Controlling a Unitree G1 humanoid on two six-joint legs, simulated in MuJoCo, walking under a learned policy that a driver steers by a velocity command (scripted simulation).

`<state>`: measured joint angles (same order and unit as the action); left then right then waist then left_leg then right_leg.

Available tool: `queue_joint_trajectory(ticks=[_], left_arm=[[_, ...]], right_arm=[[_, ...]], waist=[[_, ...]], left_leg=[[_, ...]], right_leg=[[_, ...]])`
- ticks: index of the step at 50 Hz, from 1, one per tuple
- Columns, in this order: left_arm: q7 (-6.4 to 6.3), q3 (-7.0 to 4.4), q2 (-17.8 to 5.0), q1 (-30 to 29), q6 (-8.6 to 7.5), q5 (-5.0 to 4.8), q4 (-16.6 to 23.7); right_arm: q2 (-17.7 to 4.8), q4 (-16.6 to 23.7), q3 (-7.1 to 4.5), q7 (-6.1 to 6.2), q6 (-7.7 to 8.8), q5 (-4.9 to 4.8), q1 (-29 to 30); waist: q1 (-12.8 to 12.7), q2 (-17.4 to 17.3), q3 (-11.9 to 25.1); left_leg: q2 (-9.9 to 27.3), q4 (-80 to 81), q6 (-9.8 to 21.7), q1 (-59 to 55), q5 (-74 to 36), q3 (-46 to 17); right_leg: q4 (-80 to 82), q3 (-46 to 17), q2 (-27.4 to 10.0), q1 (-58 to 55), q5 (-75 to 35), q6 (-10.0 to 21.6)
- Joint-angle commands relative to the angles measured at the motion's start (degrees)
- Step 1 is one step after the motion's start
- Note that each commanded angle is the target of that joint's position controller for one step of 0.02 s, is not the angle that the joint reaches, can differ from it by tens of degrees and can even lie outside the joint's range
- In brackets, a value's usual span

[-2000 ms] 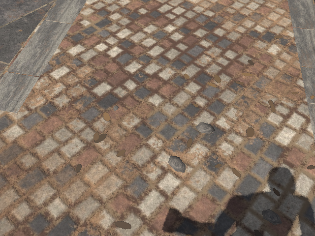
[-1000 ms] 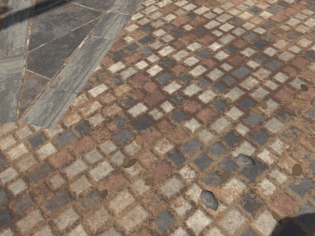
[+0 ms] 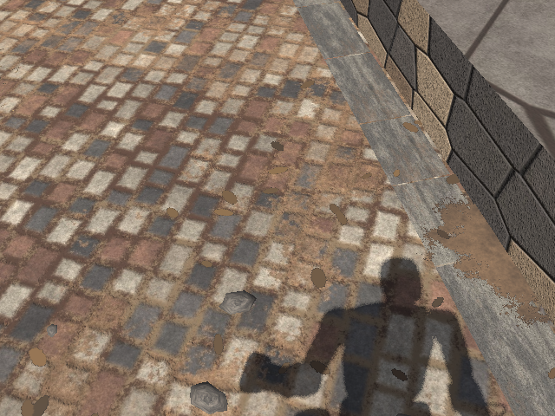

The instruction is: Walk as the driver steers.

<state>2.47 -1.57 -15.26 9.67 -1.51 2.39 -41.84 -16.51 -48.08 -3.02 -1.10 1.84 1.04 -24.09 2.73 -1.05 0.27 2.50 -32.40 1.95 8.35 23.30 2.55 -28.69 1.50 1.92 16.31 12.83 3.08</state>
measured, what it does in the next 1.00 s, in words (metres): walks ahead: left foot, then right foot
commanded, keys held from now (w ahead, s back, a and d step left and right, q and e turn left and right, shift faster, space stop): w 0.98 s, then w+q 0.02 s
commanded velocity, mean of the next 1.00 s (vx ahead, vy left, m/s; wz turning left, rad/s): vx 0.48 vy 0.00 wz -0.03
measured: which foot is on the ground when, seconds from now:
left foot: up 0.00-0.44, down 0.46-1.00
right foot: down 0.00-0.46, up 0.48-0.98, down 1.00-1.00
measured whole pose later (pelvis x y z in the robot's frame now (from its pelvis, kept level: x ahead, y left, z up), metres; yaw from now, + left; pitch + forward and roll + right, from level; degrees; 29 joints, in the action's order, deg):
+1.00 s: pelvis +0.53 -0.01 -0.01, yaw +0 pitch +1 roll +1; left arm 1.5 -0.3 -12.5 0.4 -3.4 1.9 -46.7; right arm -12.6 -58.4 -1.6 0.3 4.3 1.2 -26.4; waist 3.9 0.9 -3.2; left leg -3.6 -16.9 3.0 -6.6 23.5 2.9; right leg -29.0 4.3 -0.7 26.4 5.5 5.1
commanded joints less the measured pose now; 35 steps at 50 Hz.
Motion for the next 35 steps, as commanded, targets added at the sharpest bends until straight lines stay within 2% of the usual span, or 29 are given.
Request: queue_joint_trajectory(ticks=[1, 2, 3, 5, 8, 12, 15, 18, 20, 21, 22, 23, 24, 25, 26, 27, 28, 29, 31, 33, 35], left_arm=[[-1.71, -3.98, -14.5, 18.0, -1.13, -0.49, -2.3], [-1.57, -2.83, -10.9, 13.5, -1.28, -0.7, -1.3], [-1.47, -2.12, -8.3, 10.9, -1.56, -0.66, -1.0], [-1.82, -1.38, -6.3, 9.4, -2.33, -1.06, -1.2], [-1.78, -1.39, -6.5, 12.4, -3.25, -1.99, -3.6], [-1.89, -1.01, -5.5, 15.6, -3.34, -2.04, -6.5], [-2.12, -1.03, -6.2, 17.0, -3.5, -1.82, -8.3], [-2.58, -1.13, -7.3, 17.8, -3.51, -1.66, -10.2], [-2.94, -1.26, -8.3, 16.3, -3.53, -1.42, -10.8], [-3.09, -1.44, -9.0, 15.7, -3.33, -1.06, -11.1], [-3.13, -1.51, -9.3, 15.0, -2.95, -1.06, -11.2], [-3.04, -1.02, -8.1, 15.7, -3.0, -1.33, -10.5], [-2.39, 0.33, -1.2, 22.6, -3.01, -3.02, -9.1], [-2.53, -1.1, -6.7, 20.2, -2.97, -1.39, -10.0], [-2.36, -1.47, -7.0, 15.4, -2.97, -1.28, -8.6], [-2.04, -1.07, -6.2, 12.8, -3.23, -1.2, -8.2], [-1.8, -0.94, -5.0, 12.1, -2.88, -1.04, -8.4], [-1.52, -0.73, -4.3, 13.2, -2.1, -0.39, -8.8], [-0.87, -0.44, -2.9, 13.6, -0.97, -0.1, -9.5], [-0.58, -0.38, -2.5, 9.9, -0.43, -0.17, -8.4], [-0.48, -0.38, -2.7, 4.4, -0.29, -0.12, -6.7]], right_arm=[[-6.7, 8.1, -1.0, 0.02, 1.01, 0.73, 8.5], [-6.5, 7.2, -1.14, -0.64, 1.14, 0.37, 8.2], [-5.8, 6.2, -0.92, -1.16, 1.35, -0.04, 7.6], [-5.2, 4.7, -0.79, -1.63, 0.78, 0.97, 6.8], [-3.8, 5.0, -0.47, -1.92, 0.11, 1.45, 8.9], [-2.2, 8.0, 0.37, -2.02, -0.1, 1.34, 18.1], [-1.1, 9.8, 1.26, -2.18, 0.08, 0.85, 23.9], [-1.7, 10.6, 1.29, -1.8, 0.24, 0.71, 25.8], [-2.8, 9.3, 0.8, -0.98, 0.45, 0.74, 21.6], [-4.0, 7.5, 0.23, -0.39, 0.68, 0.76, 16.1], [-5.1, 4.3, -0.43, 0.24, 1.15, 0.95, 7.0], [-8.3, 2.1, -1.44, 1.1, 1.58, 2.11, -2.2], [-14.7, 1.8, -3.06, 1.37, 1.6, 3.23, -5.3], [-12.1, 1.7, -2.63, 0.63, 1.18, 0.38, -2.6], [-9.3, 2.1, -1.97, 0.55, 1.14, -0.43, 4.4], [-5.6, 2.6, -1.09, 0.26, 1.49, -0.32, 8.0], [-4.1, 2.2, -0.62, 0.27, 1.93, -0.15, 9.3], [-2.9, 1.3, -0.21, 0.39, 2.28, -0.29, 9.7], [-2.8, -0.1, -0.17, 0.25, 3.34, -0.32, 7.7], [-3.8, -1.6, -0.49, 0.16, 3.9, -0.6, 5.7], [-3.7, -2.9, -0.45, 0.19, 3.9, -0.72, 3.5]], waist=[[-9.2, 10.2, -1.1], [-6.5, 7.1, -3.8], [-4.9, 6.0, -4.5], [-3.5, 6.8, -3.8], [-3.0, 6.0, -3.3], [-4.3, 5.5, -5.6], [-5.5, 5.8, -6.8], [-5.0, 5.5, -7.2], [-2.4, 5.8, -4.6], [0.0, 6.0, -1.2], [4.0, 4.7, 3.8], [7.2, 1.7, 10.0], [3.4, -12.1, 17.5], [3.4, -6.9, 16.7], [0.1, -4.3, 6.2], [-0.8, -1.1, 1.3], [-2.4, -1.4, -1.0], [-4.0, -2.5, -1.9], [-4.7, -2.4, -1.5], [-4.7, -2.0, -3.1], [-3.6, -1.6, -4.8]], left_leg=[[-1.4, -27.9, 3.7, 36.0, 6.5, -3.3], [0.7, -28.9, 4.1, 35.6, 1.0, -4.8], [2.0, -27.8, 3.5, 33.8, -3.2, -4.7], [2.9, -26.8, 1.8, 31.1, -8.0, -3.1], [2.6, -27.3, -0.2, 32.4, -11.5, -1.4], [2.4, -19.5, -1.8, 34.9, -16.7, 0.4], [1.0, -9.3, -0.9, 30.5, -20.8, 1.8], [-0.7, -2.9, 1.6, 25.7, -20.6, 2.5], [-3.3, -0.9, 3.8, 18.4, -17.3, 3.2], [-5.1, -0.1, 4.9, 12.3, -15.0, 3.3], [-6.2, 3.5, 6.2, 1.3, -16.1, 3.7], [1.9, 4.2, 8.5, -13.3, -11.3, -4.6], [19.8, 8.0, 16.0, -28.4, -3.7, -33.8], [20.4, 16.1, 16.6, -24.4, -2.4, -45.4], [18.3, 17.1, 14.9, -15.3, 0.0, -34.7], [15.8, 19.4, 13.6, -7.5, -4.2, -27.9], [12.9, 21.0, 11.8, -2.8, -8.1, -22.4], [10.7, 22.3, 10.6, 1.3, -12.1, -18.4], [9.5, 23.9, 10.9, 3.4, -18.8, -14.4], [8.8, 26.1, 11.2, 3.2, -19.6, -11.6], [7.9, 27.5, 11.0, 1.4, -20.4, -9.8]], right_leg=[[19.1, -38.2, -23.9, -24.6, 25.1, 10.1], [18.3, -32.0, -20.7, -20.9, 20.9, 9.4], [19.3, -26.2, -17.7, -18.4, 13.8, 8.0], [20.6, -18.4, -13.7, -17.1, 0.6, 6.6], [20.1, -12.9, -12.4, -17.6, -16.9, 7.6], [20.8, -8.7, -11.2, -17.0, -24.7, 8.1], [21.2, -7.0, -11.1, -16.2, -27.6, 7.5], [20.4, -6.7, -13.2, -18.9, -33.2, 7.0], [14.3, -5.4, -13.6, -21.1, -47.7, 5.7], [7.1, -4.8, -13.2, -21.9, -54.9, 4.9], [-4.0, -3.2, -11.5, -19.7, -55.1, 4.0], [-19.2, -2.0, -9.1, -9.6, -39.2, 3.4], [-42.8, 0.6, 1.5, 10.4, 2.3, 0.8], [-48.4, -6.8, 3.0, 16.2, 15.3, 2.0], [-47.8, -6.9, -1.0, 19.1, 9.8, 2.3], [-44.4, -5.8, -3.3, 17.8, 6.0, 2.4], [-41.1, -5.3, -5.2, 15.7, 4.5, 2.2], [-38.8, -4.9, -6.2, 12.7, 3.8, 1.5], [-37.0, -3.6, -6.6, 10.9, 2.6, 0.6], [-33.6, -2.5, -7.9, 14.6, -0.7, -0.5], [-28.8, -1.5, -8.9, 19.2, -5.2, -1.6]])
